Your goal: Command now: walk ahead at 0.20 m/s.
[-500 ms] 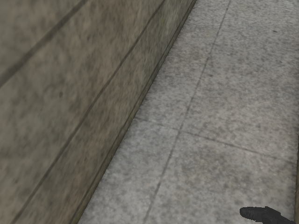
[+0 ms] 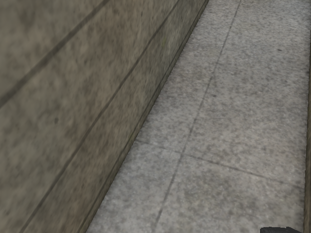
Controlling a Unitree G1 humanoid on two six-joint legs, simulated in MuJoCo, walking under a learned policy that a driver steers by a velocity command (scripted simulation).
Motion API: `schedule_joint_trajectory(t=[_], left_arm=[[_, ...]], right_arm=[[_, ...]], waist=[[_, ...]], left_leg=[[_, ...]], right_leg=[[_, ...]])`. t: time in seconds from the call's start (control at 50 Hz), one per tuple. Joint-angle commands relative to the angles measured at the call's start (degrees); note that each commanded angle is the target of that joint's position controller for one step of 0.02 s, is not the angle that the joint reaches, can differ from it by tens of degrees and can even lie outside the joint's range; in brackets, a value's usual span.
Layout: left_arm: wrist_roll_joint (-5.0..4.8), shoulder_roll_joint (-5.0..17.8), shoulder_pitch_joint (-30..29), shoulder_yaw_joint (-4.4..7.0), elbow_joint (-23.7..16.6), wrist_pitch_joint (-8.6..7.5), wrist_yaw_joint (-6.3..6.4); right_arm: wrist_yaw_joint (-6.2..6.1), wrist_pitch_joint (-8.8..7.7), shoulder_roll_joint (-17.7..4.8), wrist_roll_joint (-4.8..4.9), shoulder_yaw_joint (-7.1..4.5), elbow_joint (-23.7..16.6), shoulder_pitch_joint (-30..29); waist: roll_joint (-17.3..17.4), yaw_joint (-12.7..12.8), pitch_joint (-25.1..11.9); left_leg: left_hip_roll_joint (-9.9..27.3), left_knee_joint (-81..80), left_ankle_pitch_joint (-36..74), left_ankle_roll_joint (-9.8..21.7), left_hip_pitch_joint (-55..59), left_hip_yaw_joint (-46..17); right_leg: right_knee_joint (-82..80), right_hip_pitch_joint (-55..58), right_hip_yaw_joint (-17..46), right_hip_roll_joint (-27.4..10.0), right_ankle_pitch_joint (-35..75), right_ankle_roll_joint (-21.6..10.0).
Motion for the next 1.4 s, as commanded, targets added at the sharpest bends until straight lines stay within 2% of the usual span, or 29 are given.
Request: schedule_joint_trajectory(t=[0.02, 0.06, 0.1, 0.12, 0.14, 0.16, 0.2, 0.26, 0.34, 0.42, 0.48, 0.5, 0.54, 0.56, 0.58, 0.6, 0.64, 0.7, 0.8, 0.92, 1.0, 1.02, 1.04, 1.06, 1.1, 1.18, 1.28, 1.34, 1.4], left_arm=[[1.62, 7.70, 4.01, 3.41, -5.84, -2.50, 1.14], [0.19, 6.36, -0.77, 2.58, -5.63, -1.87, 0.37], [0.86, 6.05, -4.05, 2.61, -7.39, -2.11, -0.12], [1.59, 4.74, -3.83, 2.88, -8.63, -2.42, -0.81], [1.96, 0.61, -3.09, 2.12, -9.68, -2.79, -1.56], [2.21, 0.03, -4.74, 1.94, -8.60, -3.17, -2.73], [2.52, 0.93, -10.33, 1.02, -8.13, -3.57, -3.78], [4.42, -1.76, -6.47, -0.75, -5.10, 0.28, -3.15], [0.74, -0.56, -8.04, -2.01, -4.59, 1.15, -4.98], [0.79, -1.63, -16.77, -3.31, -5.37, 1.78, -6.10], [0.89, -1.05, -17.39, -3.16, -4.25, 0.92, -5.49], [-0.35, 7.24, -13.01, 1.59, -1.73, -0.88, -1.42], [0.18, 16.23, 9.43, 5.59, 5.22, -1.16, 0.80], [-0.01, 23.00, 12.42, 6.71, 7.38, -0.68, 0.09], [-0.81, 19.51, 14.53, 5.87, 7.32, -1.31, -0.42], [-1.35, 14.72, 13.36, 5.21, 8.97, -1.91, -0.09], [-1.98, 11.70, 5.03, 4.32, 8.49, -2.09, 0.62], [-1.26, 8.57, -3.43, 2.96, 5.65, -2.48, 1.34], [-1.33, 12.86, 3.35, 3.87, 6.92, -0.99, 4.14], [-2.08, 13.20, 6.74, 4.18, 6.79, -1.29, 3.62], [-1.11, 11.36, 3.46, 3.00, 5.63, -2.68, 2.70], [0.43, 7.93, 4.99, 1.46, 4.75, -3.35, 2.43], [-2.29, 3.18, 20.04, 0.23, 5.88, -4.28, 2.38], [-2.98, 8.47, 17.91, 1.22, 8.39, -4.28, 3.28], [-0.73, 12.31, 4.46, 2.12, 5.64, -4.06, 3.58], [0.02, 9.10, -0.46, 1.93, 3.19, -3.43, 2.87], [-0.31, 5.39, -10.01, -0.73, 0.26, -2.50, 2.99], [-0.73, 7.07, -11.64, -0.82, 0.01, -2.39, 2.33], [-0.96, 10.80, -1.85, 0.54, 3.53, -1.33, 2.52]], right_arm=[[-0.24, -4.30, -3.45, -0.07, -1.85, -7.36, -10.31], [-1.58, -6.36, -3.44, 0.57, -2.76, -7.44, -7.16], [-1.96, -6.74, -5.14, 0.21, -3.70, -5.08, 0.61], [-2.53, -6.64, -7.10, -0.37, -4.17, -2.02, 10.43], [-3.34, -6.48, -10.29, -0.90, -4.90, 1.38, 24.89], [-2.63, -6.71, -10.82, -2.05, -4.25, 6.15, 37.52], [-1.64, -7.29, -9.68, -2.60, -3.06, 8.91, 28.06], [-2.32, -6.28, 2.49, -2.34, 2.64, 11.83, 18.63], [-4.14, -8.79, -5.75, -4.64, 1.43, 8.86, 4.86], [-2.75, -6.98, -9.88, -1.38, -0.05, 15.53, 22.10], [-3.00, -5.70, -12.26, -1.31, -1.53, 16.84, 24.60], [-4.19, -2.77, -16.12, 3.24, -3.53, 13.72, 17.71], [-4.95, -2.88, -11.70, 2.41, -1.96, 9.93, 16.43], [-3.93, -4.68, -2.58, 1.54, 0.72, 9.18, 23.04], [-3.37, -6.91, -2.93, 2.71, 0.22, 10.41, 22.42], [-3.65, -7.41, -3.89, 4.66, -0.62, 8.91, 18.16], [-5.64, -7.98, -5.25, 3.13, -1.38, 5.72, 11.47], [-7.11, -5.90, -7.51, 2.56, -3.04, 1.98, 10.04], [-5.99, -4.05, -3.78, 1.11, -1.67, 0.20, 0.61], [-3.44, -4.60, -6.83, 2.28, -2.22, 0.88, -6.35], [-2.89, -6.25, -13.02, 2.20, -5.33, 7.02, 9.97], [-3.12, -5.99, -16.68, 0.76, -6.01, 9.05, 20.46], [-1.55, -5.87, -19.65, -0.78, -6.51, 10.33, 21.68], [-1.26, -5.87, -12.66, 0.16, -4.99, 9.78, 17.07], [-1.53, -5.66, -8.69, 1.24, -3.60, 8.49, 9.81], [-1.78, -6.19, -8.34, 1.59, -3.27, 13.43, 13.89], [-2.42, -4.72, -13.72, 2.17, -4.28, 13.70, 13.90], [-1.94, -4.70, -13.97, 2.90, -4.16, 14.36, 13.88], [-2.41, -4.01, -12.93, 3.40, -3.32, 16.78, 16.07]], waist=[[-8.70, 4.15, 8.13], [-7.05, 0.03, 9.18], [-1.43, -4.40, 2.21], [6.06, -6.62, -4.48], [14.53, -11.45, -9.79], [9.94, -14.61, -3.55], [0.60, -9.53, 8.91], [-1.27, -0.30, 6.60], [-1.44, 2.17, 0.40], [1.27, -5.22, 4.63], [4.39, -4.89, 4.18], [1.46, -0.24, 5.54], [-1.94, 7.47, -7.07], [-19.34, 3.50, -16.68], [-13.03, 4.75, -23.05], [-9.42, 5.12, -16.55], [-1.74, 1.71, -8.75], [-3.13, -3.40, -2.09], [-5.55, -2.02, 5.91], [-9.96, 0.23, 6.15], [-9.65, -9.41, -2.87], [-0.14, -11.89, -12.14], [23.11, -3.08, -17.35], [14.73, -3.56, -11.32], [2.33, -4.76, -1.75], [4.13, -4.06, 1.27], [2.75, -4.73, 4.19], [3.45, -4.34, 4.31], [1.14, 1.86, -2.15]], left_leg=[[-2.77, 6.38, -3.84, 3.97, -11.94, 4.91], [-2.79, 3.00, -0.57, 8.26, -6.96, 4.28], [-5.78, -0.28, 7.57, 10.60, 9.62, 4.62], [-3.19, -1.60, 20.07, 13.73, 23.83, -3.19], [8.76, -9.36, 25.14, 22.25, 39.55, -23.10], [16.84, -17.28, 19.89, 25.97, 39.42, -38.88], [18.41, -21.21, 11.63, 23.21, 24.76, -30.77], [19.03, -26.73, 8.96, 17.47, 9.51, -19.03], [5.73, -33.15, 13.11, 11.43, -13.19, 6.26], [11.27, -31.75, 24.99, 12.46, 13.63, 5.71], [13.44, -24.48, 44.03, 11.20, 25.46, 8.06], [9.83, -13.83, 56.02, 5.82, 21.43, 8.98], [4.92, 12.75, 42.27, 0.06, 0.73, 9.06], [-7.11, 39.43, -7.78, -4.78, -15.41, 3.80], [-6.11, 50.49, -9.37, -3.80, -18.55, -7.42], [-5.85, 56.03, -7.05, -3.42, -23.53, -7.96], [-1.79, 52.96, 0.27, -2.18, -25.65, -8.05], [1.21, 43.52, 4.92, -1.99, -20.87, -9.10], [-0.02, 18.78, 14.80, -4.63, -16.73, -4.83], [-3.41, 0.13, 16.10, -5.56, -6.51, -3.53], [-5.30, -8.98, 15.30, 0.35, 12.15, -2.33], [4.99, -7.03, 14.88, 4.78, 27.16, -14.77], [17.91, -21.84, -1.94, 15.89, 36.91, -49.77], [17.13, -23.90, -8.58, 15.79, 32.39, -50.45], [11.82, -21.00, 10.71, 13.38, 19.45, -28.60], [6.59, -22.30, 25.64, 13.77, 14.06, -17.43], [5.86, -25.32, 24.54, 13.35, 8.16, -11.66], [3.85, -22.39, 35.46, 12.34, 6.71, -7.74], [0.73, -7.77, 48.34, 8.32, 8.05, -5.38]], right_leg=[[-10.42, -5.83, 18.20, -14.56, -13.89, -13.52], [-8.77, -8.80, 17.45, -16.32, -5.70, -15.10], [6.21, -13.15, 7.66, -6.89, 17.66, -11.37], [21.63, -20.96, 2.54, 0.63, 20.57, -5.98], [42.46, -37.75, 2.66, 6.25, -4.01, -1.53], [63.89, -52.98, 8.61, 5.53, -11.84, -0.83], [71.67, -64.52, 9.11, -1.99, 1.45, -4.09], [71.09, -58.65, 10.93, -9.32, 2.17, -8.07], [43.03, -30.39, 1.87, -7.69, 16.88, -5.59], [21.94, -39.95, -0.17, -4.36, 19.71, -4.00], [10.53, -36.66, -1.56, -1.81, 18.74, -5.14], [12.29, -31.15, -6.73, 3.75, 11.35, -6.04], [15.53, 2.04, 5.78, -1.12, 34.30, -10.19], [5.23, 17.82, 33.29, -14.49, 30.38, -23.93], [-0.48, 19.14, 41.92, -15.54, 18.85, -24.80], [-2.21, 14.68, 40.36, -15.52, 18.85, -22.10], [-5.15, 2.04, 35.21, -14.01, 19.54, -18.04], [-9.41, -13.10, 32.44, -11.23, 14.02, -17.20], [-14.12, -24.36, 21.65, -6.79, 8.79, -14.87], [-8.08, -19.35, 20.25, -6.64, 15.22, -12.10], [13.10, -11.80, 18.19, -3.30, 38.24, -6.63], [31.83, -20.06, 14.11, 0.30, 25.27, -4.10], [48.44, -36.18, 13.46, 6.33, -8.37, -2.33], [55.45, -41.93, 14.74, 1.57, -4.57, -1.67], [56.12, -41.27, 9.88, -3.41, 3.49, -0.07], [43.38, -38.10, 5.61, -6.29, 4.91, 1.71], [21.85, -33.40, 1.20, -5.78, 9.63, 3.06], [14.79, -26.03, -1.70, -2.48, 15.06, 2.82], [2.43, -6.97, -2.96, 2.16, 23.32, -0.20]])
Keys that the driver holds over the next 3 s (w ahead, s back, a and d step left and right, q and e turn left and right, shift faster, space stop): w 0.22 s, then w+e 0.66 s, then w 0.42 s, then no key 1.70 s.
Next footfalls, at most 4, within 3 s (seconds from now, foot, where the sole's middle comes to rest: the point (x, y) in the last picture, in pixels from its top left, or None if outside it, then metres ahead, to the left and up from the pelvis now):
0.52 right None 0.36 -0.16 -0.76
1.00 left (177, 201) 0.67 -0.02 -0.76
1.42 right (241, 177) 0.81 -0.32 -0.76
1.76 left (193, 152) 0.95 -0.10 -0.76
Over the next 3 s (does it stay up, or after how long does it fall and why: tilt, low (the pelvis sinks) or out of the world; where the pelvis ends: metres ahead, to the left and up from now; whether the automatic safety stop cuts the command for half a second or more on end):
stays up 0.87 -0.19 0.00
